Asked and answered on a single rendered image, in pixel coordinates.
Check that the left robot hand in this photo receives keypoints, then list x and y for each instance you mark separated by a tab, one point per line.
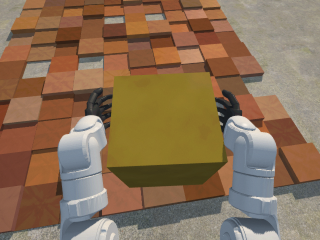
93	106

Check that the right robot upper arm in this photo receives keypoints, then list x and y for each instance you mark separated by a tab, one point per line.
241	228

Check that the right robot hand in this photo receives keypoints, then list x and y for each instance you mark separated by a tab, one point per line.
232	107

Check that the left robot upper arm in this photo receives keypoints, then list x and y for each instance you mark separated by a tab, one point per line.
95	229

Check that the right robot forearm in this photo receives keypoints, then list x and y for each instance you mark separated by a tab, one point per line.
254	160

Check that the carton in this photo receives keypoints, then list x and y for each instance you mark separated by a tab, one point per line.
164	130

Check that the left robot forearm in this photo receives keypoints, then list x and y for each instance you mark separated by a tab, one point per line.
80	172

